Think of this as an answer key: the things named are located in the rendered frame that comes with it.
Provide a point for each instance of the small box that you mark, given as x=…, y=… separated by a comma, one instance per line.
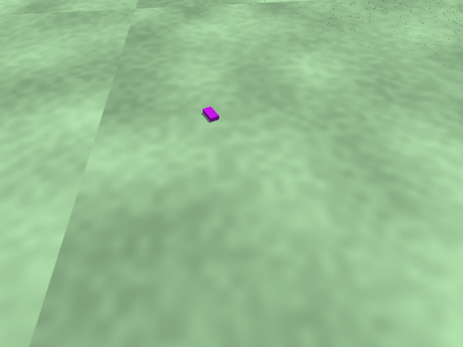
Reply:
x=210, y=113

